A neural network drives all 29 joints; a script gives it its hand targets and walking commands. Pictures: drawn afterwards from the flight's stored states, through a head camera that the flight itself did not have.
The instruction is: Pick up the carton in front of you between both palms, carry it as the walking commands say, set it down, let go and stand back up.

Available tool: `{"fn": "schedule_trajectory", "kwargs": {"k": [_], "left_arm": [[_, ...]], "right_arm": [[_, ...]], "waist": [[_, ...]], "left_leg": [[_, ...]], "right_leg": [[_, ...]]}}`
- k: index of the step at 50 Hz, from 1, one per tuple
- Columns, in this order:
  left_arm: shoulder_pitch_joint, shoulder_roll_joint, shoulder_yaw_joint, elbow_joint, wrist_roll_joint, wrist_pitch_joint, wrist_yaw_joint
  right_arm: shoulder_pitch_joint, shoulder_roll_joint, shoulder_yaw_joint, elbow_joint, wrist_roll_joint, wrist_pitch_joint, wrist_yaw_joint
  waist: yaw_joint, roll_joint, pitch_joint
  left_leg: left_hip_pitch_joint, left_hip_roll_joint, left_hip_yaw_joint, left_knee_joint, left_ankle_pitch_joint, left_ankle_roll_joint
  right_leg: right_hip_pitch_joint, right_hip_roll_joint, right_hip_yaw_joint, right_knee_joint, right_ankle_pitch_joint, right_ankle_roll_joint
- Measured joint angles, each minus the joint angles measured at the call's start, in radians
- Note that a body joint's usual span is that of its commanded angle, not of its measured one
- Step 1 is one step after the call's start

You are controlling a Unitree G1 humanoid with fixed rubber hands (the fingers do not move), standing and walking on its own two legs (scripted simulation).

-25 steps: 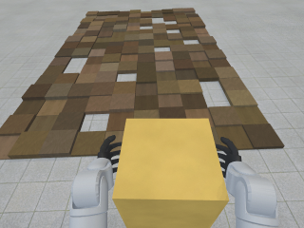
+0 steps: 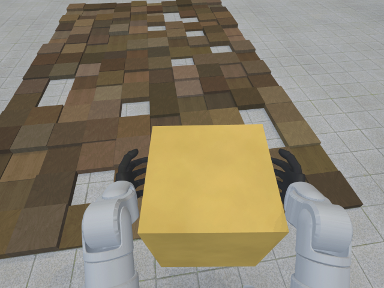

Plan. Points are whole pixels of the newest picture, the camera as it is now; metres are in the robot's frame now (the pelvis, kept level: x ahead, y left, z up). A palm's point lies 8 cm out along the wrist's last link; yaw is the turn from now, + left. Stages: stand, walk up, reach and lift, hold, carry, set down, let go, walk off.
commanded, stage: carry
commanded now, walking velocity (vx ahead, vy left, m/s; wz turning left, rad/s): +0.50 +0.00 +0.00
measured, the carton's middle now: (207, 201) +0.30 -0.01 +0.04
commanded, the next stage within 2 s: none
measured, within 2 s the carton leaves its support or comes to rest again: neither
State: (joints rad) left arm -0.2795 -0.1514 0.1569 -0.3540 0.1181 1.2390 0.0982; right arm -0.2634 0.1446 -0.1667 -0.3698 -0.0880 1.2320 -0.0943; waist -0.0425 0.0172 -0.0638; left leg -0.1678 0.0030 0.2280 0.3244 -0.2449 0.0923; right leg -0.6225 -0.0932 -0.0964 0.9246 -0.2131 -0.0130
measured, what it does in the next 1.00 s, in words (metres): walks ahead: right foot, then left foot 0.04 m higher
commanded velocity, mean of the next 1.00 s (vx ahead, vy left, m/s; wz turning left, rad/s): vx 0.50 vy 0.00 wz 0.00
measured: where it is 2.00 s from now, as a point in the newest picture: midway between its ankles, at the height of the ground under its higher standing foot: (199, 157)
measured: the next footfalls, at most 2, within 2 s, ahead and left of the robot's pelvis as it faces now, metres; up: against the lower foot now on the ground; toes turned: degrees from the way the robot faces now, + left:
right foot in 0.24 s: +0.35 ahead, -0.09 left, +0.00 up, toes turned -6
left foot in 0.68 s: +0.64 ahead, +0.10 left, +0.04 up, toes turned +6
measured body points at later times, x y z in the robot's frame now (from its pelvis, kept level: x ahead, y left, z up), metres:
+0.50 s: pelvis +0.32 -0.04 -0.01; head +0.42 -0.04 +0.43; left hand +0.72 +0.16 +0.12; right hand +0.76 -0.14 +0.12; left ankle +0.33 +0.11 -0.65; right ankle +0.32 -0.08 -0.75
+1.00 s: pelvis +0.67 -0.01 +0.02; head +0.76 -0.02 +0.46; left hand +1.09 +0.10 +0.17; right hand +1.06 -0.20 +0.17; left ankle +0.60 +0.09 -0.71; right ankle +0.79 -0.13 -0.68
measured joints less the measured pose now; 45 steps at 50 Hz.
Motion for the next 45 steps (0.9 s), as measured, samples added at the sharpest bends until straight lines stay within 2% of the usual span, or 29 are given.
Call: {"fn": "schedule_trajectory", "kwargs": {"k": [4,7,10,12,13,15,16,18,22,26,30,33,34,35,36,38,40,42,45], "left_arm": [[-0.067,0.032,0.000,0.018,-0.003,0.012,0.011],[-0.166,0.075,0.010,0.050,-0.023,0.038,0.024],[-0.296,0.121,0.028,0.132,-0.048,0.067,0.034],[-0.398,0.143,0.034,0.225,-0.058,0.081,0.044],[-0.445,0.150,0.039,0.273,-0.060,0.080,0.047],[-0.523,0.167,0.045,0.362,-0.069,0.087,0.054],[-0.551,0.175,0.049,0.396,-0.075,0.094,0.056],[-0.588,0.189,0.064,0.437,-0.089,0.104,0.060],[-0.637,0.190,0.111,0.457,-0.098,0.099,0.067],[-0.653,0.164,0.154,0.433,-0.082,0.073,0.067],[-0.627,0.134,0.173,0.374,-0.065,0.055,0.062],[-0.596,0.120,0.171,0.334,-0.057,0.050,0.054],[-0.585,0.123,0.171,0.323,-0.057,0.051,0.053],[-0.576,0.133,0.174,0.313,-0.067,0.054,0.037],[-0.565,0.146,0.179,0.306,-0.073,0.057,0.032],[-0.547,0.162,0.182,0.299,-0.082,0.059,0.024],[-0.538,0.153,0.185,0.281,-0.077,0.068,0.022],[-0.539,0.135,0.187,0.251,-0.063,0.074,0.020],[-0.549,0.115,0.186,0.204,-0.045,0.075,0.017]], "right_arm": [[-0.088,-0.030,0.003,0.046,0.012,0.006,-0.007],[-0.201,-0.069,0.001,0.096,0.029,0.027,-0.018],[-0.332,-0.120,-0.006,0.175,0.052,0.059,-0.031],[-0.417,-0.159,-0.017,0.244,0.063,0.081,-0.040],[-0.462,-0.180,-0.024,0.287,0.071,0.087,-0.040],[-0.533,-0.209,-0.042,0.364,0.083,0.101,-0.041],[-0.562,-0.214,-0.051,0.396,0.083,0.110,-0.041],[-0.612,-0.210,-0.071,0.441,0.071,0.124,-0.044],[-0.683,-0.188,-0.118,0.466,0.037,0.128,-0.050],[-0.703,-0.164,-0.156,0.440,0.014,0.109,-0.049],[-0.673,-0.136,-0.170,0.374,0.004,0.094,-0.048],[-0.639,-0.120,-0.166,0.331,0.000,0.088,-0.046],[-0.630,-0.113,-0.161,0.330,0.000,0.081,-0.045],[-0.620,-0.102,-0.151,0.335,-0.003,0.065,-0.043],[-0.616,-0.092,-0.135,0.345,-0.010,0.051,-0.043],[-0.602,-0.082,-0.107,0.351,-0.021,0.041,-0.043],[-0.570,-0.084,-0.091,0.322,-0.007,0.044,-0.049],[-0.544,-0.090,-0.089,0.276,0.019,0.049,-0.059],[-0.537,-0.098,-0.099,0.227,0.053,0.044,-0.070]], "waist": [[-0.002,-0.009,0.003],[-0.003,-0.017,0.013],[0.004,-0.009,0.021],[0.023,-0.003,0.030],[0.040,0.015,0.043],[0.069,0.021,0.076],[0.080,0.016,0.092],[0.095,0.007,0.122],[0.108,-0.013,0.165],[0.113,-0.020,0.174],[0.108,-0.017,0.158],[0.101,-0.019,0.136],[0.094,-0.027,0.135],[0.080,-0.055,0.142],[0.058,-0.068,0.148],[0.011,-0.053,0.166],[-0.028,-0.033,0.186],[-0.055,-0.016,0.205],[-0.084,0.000,0.214]], "left_leg": [[0.096,-0.004,-0.020,-0.019,-0.066,-0.020],[0.158,-0.011,-0.033,-0.004,-0.136,-0.038],[0.206,-0.005,-0.044,0.052,-0.228,-0.061],[0.179,0.019,-0.040,0.238,-0.306,-0.069],[0.117,0.036,-0.068,0.409,-0.283,-0.064],[-0.047,0.013,-0.163,0.766,-0.244,-0.051],[-0.125,0.001,-0.190,0.892,-0.220,-0.040],[-0.264,-0.001,-0.213,1.003,-0.166,-0.025],[-0.464,0.028,-0.217,0.941,-0.118,-0.027],[-0.591,0.048,-0.201,0.836,-0.102,-0.036],[-0.638,0.048,-0.172,0.714,-0.023,-0.037],[-0.579,0.018,-0.123,0.483,0.022,-0.030],[-0.541,0.002,-0.103,0.417,0.068,-0.016],[-0.517,-0.013,-0.085,0.426,0.077,-0.010],[-0.500,-0.020,-0.075,0.446,0.051,-0.008],[-0.457,-0.023,-0.084,0.449,-0.006,-0.007],[-0.393,-0.023,-0.099,0.396,-0.023,-0.026],[-0.325,-0.018,-0.109,0.330,-0.026,-0.029],[-0.235,-0.006,-0.120,0.260,-0.049,-0.029]], "right_leg": [[-0.038,0.004,-0.023,-0.154,0.088,-0.005],[-0.036,0.019,-0.046,-0.243,0.138,-0.029],[0.013,0.055,-0.077,-0.331,0.157,-0.061],[0.083,0.082,-0.100,-0.381,0.121,-0.077],[0.074,0.091,-0.109,-0.328,0.084,-0.091],[0.077,0.096,-0.112,-0.272,0.030,-0.113],[0.093,0.098,-0.110,-0.280,0.024,-0.115],[0.134,0.103,-0.104,-0.319,0.013,-0.115],[0.220,0.105,-0.091,-0.399,-0.016,-0.111],[0.296,0.102,-0.072,-0.432,-0.074,-0.098],[0.389,0.103,-0.052,-0.446,-0.158,-0.076],[0.471,0.097,-0.039,-0.445,-0.232,-0.058],[0.487,0.085,-0.040,-0.408,-0.255,-0.051],[0.471,0.056,-0.032,-0.317,-0.223,-0.043],[0.415,0.048,0.003,-0.147,-0.148,-0.025],[0.271,0.090,0.085,0.236,-0.194,-0.006],[0.150,0.115,0.114,0.426,-0.223,-0.020],[0.053,0.111,0.118,0.419,-0.215,-0.033],[-0.054,0.089,0.115,0.259,-0.217,-0.034]]}}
